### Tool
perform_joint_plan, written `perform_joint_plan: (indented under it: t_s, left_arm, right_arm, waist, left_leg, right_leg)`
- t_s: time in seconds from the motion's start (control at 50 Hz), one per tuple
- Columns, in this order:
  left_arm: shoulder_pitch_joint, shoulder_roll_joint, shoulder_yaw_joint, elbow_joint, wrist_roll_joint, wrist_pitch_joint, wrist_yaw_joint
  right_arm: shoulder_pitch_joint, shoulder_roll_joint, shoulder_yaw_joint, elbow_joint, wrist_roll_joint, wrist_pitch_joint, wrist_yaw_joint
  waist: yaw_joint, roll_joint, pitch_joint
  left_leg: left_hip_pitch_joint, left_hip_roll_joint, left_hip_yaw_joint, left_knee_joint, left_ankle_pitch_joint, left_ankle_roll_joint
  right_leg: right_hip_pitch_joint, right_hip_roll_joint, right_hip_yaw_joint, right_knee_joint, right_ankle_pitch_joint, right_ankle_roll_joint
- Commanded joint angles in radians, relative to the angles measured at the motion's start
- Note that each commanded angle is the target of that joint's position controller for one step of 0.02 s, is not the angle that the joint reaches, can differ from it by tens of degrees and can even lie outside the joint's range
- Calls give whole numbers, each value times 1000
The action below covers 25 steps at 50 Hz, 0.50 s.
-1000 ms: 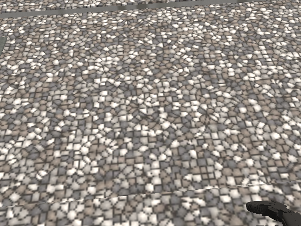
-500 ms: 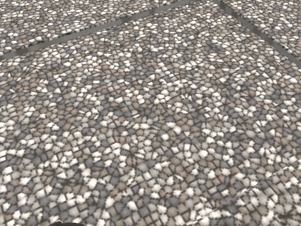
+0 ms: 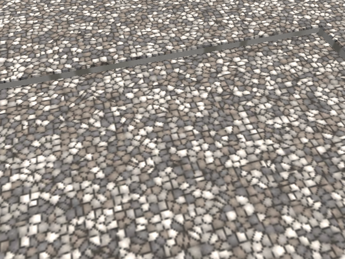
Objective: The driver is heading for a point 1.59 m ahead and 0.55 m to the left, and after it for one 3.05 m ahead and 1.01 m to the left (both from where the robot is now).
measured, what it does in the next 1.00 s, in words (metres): goes down, turning left: left foot 0.05 m lower, then right foot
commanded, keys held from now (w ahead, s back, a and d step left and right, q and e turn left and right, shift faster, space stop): w+q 0.76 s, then w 0.24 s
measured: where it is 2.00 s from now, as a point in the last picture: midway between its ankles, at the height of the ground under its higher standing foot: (124, 217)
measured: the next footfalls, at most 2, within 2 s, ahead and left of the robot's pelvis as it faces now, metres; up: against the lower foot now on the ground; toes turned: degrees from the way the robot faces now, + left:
left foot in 0.16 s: +0.23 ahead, +0.10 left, -0.05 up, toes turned +10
right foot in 0.64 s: +0.59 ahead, +0.04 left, -0.05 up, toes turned +24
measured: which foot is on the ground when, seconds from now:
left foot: up 0.00-0.14, down 0.16-0.64, up 0.66-1.00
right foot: down 0.00-0.14, up 0.16-0.62, down 0.64-1.00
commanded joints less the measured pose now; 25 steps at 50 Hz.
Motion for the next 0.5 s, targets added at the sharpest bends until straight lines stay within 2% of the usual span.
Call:
perform_joint_plan:
  t_s: [0.02, 0.04, 0.08, 0.12, 0.14, 0.16, 0.18, 0.2, 0.22, 0.24, 0.26, 0.28, 0.3, 0.32, 0.34, 0.36, 0.38, 0.4, 0.44, 0.5]
  left_arm:
    - [56, 135, 27, -5, 4, -4, 20]
    - [69, 143, 29, 5, 4, 2, 25]
    - [88, 159, 33, 19, 3, 12, 31]
    - [81, 186, 40, 21, 9, 23, 31]
    - [71, 190, 42, 17, 12, 29, 29]
    - [37, 171, 36, 1, 10, 30, 24]
    - [83, 56, 17, -27, 19, 24, 14]
    - [55, 105, 22, -92, -21, 14, 8]
    - [-107, 126, 20, -132, -20, 3, 7]
    - [-171, 130, 13, -151, -10, -6, 3]
    - [-170, 131, 14, -139, 1, -1, -1]
    - [-148, 125, 13, -140, 22, 20, -7]
    - [-120, 107, 8, -137, 39, 46, -14]
    - [-104, 92, 4, -139, 45, 64, -22]
    - [-126, 87, 4, -156, 39, 70, -27]
    - [-161, 86, 2, -175, 37, 73, -29]
    - [-227, 84, -1, -209, 33, 71, -33]
    - [-266, 82, -3, -220, 34, 69, -37]
    - [-330, 74, -10, -240, 24, 62, -42]
    - [-436, 72, -19, -275, 8, 56, -39]
  right_arm:
    - [-140, -50, -4, -101, -7, -16, 10]
    - [-156, -49, -4, -109, -12, -16, 11]
    - [-152, -56, -9, -111, -22, -17, 10]
    - [-35, -77, -22, -70, -33, -23, -1]
    - [90, -98, -34, -24, -40, -30, -10]
    - [250, -134, -53, 32, -47, -41, -22]
    - [297, -229, -76, 43, -36, -46, -30]
    - [372, -285, -90, 26, 5, -33, -29]
    - [373, -270, -91, 33, 13, -12, -44]
    - [288, -211, -77, 33, 25, -4, -54]
    - [217, -160, -60, 25, 21, 1, -57]
    - [191, -146, -52, 15, 26, -1, -59]
    - [177, -141, -47, 14, 30, -8, -58]
    - [176, -152, -48, 12, 27, -21, -54]
    - [186, -160, -49, 19, 27, -35, -52]
    - [199, -173, -52, 23, 29, -42, -52]
    - [199, -175, -52, 26, 34, -42, -53]
    - [203, -170, -51, 29, 36, -41, -53]
    - [235, -160, -49, 31, 38, -34, -52]
    - [296, -160, -50, 36, 31, -27, -56]
  waist:
    - [31, -70, 114]
    - [39, -65, 119]
    - [34, -65, 102]
    - [-17, -77, 16]
    - [-66, -88, -48]
    - [-147, -54, -119]
    - [-105, 146, -217]
    - [-154, 160, -444]
    - [-189, 41, -326]
    - [-157, -14, -165]
    - [-100, -84, -73]
    - [-58, -100, -42]
    - [-26, -91, -35]
    - [-10, -72, -34]
    - [-3, -64, -27]
    - [-8, -33, -17]
    - [-10, -31, 11]
    - [-20, -13, 18]
    - [-53, 16, 9]
    - [-109, 23, 2]
  left_leg:
    - [-55, 5, 20, -128, 5, 24]
    - [-56, -4, 40, -159, -35, 33]
    - [-1, -52, 98, -187, -142, 58]
    - [135, -118, 136, -191, -226, 94]
    - [284, -144, 137, -198, -237, 114]
    - [535, -108, 86, -204, -154, 151]
    - [853, 156, -198, -19, 221, 230]
    - [1134, 331, -638, -113, 236, 431]
    - [1092, 293, -589, -231, 46, 397]
    - [931, 249, -474, -281, -3, 334]
    - [756, 209, -402, -311, 63, 286]
    - [613, 185, -368, -326, 161, 273]
    - [518, 151, -326, -346, 187, 256]
    - [473, 127, -304, -357, 219, 252]
    - [454, 93, -275, -367, 227, 234]
    - [441, 73, -260, -374, 267, 222]
    - [389, 28, -221, -400, 228, 199]
    - [368, -2, -204, -401, 226, 182]
    - [389, -24, -197, -380, 234, 150]
    - [481, 1, -252, -350, 203, 128]
  right_leg:
    - [13, -321, 79, -8, 431, -83]
    - [51, -327, 74, 27, 480, -82]
    - [94, -331, 53, 141, 730, -70]
    - [118, -324, 29, 363, 947, -50]
    - [59, -314, 9, 551, 926, -40]
    - [-143, -280, -21, 831, 720, -19]
    - [-511, -166, -8, 1221, -213, 6]
    - [-796, -40, 157, 1448, -343, 45]
    - [-977, -99, 207, 1430, -215, 49]
    - [-995, -148, 204, 1321, -107, 45]
    - [-925, -173, 198, 1223, -59, 52]
    - [-823, -186, 204, 1156, -52, 68]
    - [-749, -196, 203, 1110, -75, 82]
    - [-727, -192, 189, 1096, -80, 85]
    - [-739, -194, 191, 1028, -8, 89]
    - [-753, -191, 175, 985, 38, 93]
    - [-733, -187, 164, 852, 118, 104]
    - [-698, -175, 153, 757, 188, 110]
    - [-652, -147, 146, 591, 309, 109]
    - [-648, -114, 151, 445, 388, 99]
